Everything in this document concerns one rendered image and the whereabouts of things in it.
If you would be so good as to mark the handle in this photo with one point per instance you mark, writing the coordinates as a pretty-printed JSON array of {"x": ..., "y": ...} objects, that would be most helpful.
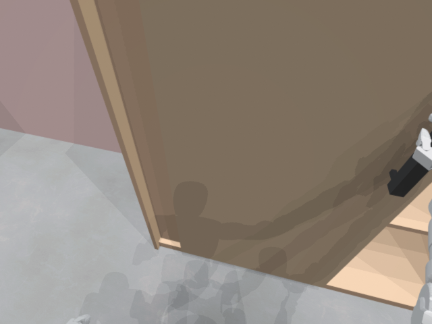
[{"x": 407, "y": 177}]

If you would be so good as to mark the wardrobe door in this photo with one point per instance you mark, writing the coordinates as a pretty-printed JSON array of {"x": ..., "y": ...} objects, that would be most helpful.
[
  {"x": 121, "y": 21},
  {"x": 281, "y": 120}
]

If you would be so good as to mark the right robot hand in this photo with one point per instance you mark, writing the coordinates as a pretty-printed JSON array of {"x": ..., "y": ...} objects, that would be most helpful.
[{"x": 423, "y": 152}]

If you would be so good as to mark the robot right upper arm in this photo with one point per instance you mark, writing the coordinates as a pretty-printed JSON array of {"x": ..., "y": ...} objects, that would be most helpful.
[{"x": 422, "y": 312}]

